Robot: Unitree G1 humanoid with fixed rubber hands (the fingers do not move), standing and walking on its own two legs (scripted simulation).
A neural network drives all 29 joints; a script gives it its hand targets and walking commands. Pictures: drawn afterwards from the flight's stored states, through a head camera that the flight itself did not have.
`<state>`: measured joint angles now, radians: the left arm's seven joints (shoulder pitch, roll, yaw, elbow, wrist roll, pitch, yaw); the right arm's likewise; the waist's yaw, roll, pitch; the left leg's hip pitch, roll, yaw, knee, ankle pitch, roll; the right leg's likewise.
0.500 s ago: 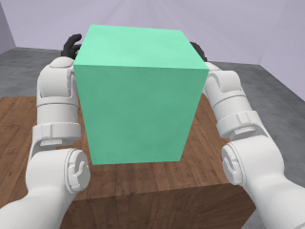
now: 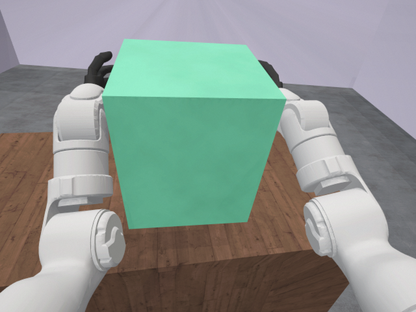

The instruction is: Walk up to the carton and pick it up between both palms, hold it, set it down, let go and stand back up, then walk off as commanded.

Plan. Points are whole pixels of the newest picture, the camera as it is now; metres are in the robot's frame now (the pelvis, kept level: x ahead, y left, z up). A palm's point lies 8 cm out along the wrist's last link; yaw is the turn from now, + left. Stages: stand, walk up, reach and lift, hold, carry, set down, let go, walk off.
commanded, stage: hold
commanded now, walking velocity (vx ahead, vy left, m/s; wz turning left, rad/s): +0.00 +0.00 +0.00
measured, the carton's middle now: (188, 134) +0.34 +0.01 +0.25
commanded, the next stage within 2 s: none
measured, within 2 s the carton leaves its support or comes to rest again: neither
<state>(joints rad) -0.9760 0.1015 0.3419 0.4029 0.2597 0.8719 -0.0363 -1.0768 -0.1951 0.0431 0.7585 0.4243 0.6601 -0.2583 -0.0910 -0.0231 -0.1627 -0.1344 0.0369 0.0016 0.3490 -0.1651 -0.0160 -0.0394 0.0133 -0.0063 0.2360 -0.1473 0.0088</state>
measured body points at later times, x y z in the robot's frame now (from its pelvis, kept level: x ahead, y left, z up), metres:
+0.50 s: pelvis +0.00 +0.00 +0.00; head -0.08 +0.03 +0.44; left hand +0.40 +0.16 +0.30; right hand +0.39 -0.14 +0.30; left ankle +0.02 +0.12 -0.75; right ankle -0.01 -0.13 -0.75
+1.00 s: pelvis +0.00 +0.00 +0.00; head -0.08 +0.02 +0.44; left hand +0.39 +0.16 +0.31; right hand +0.39 -0.14 +0.30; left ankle +0.02 +0.12 -0.75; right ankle -0.01 -0.13 -0.75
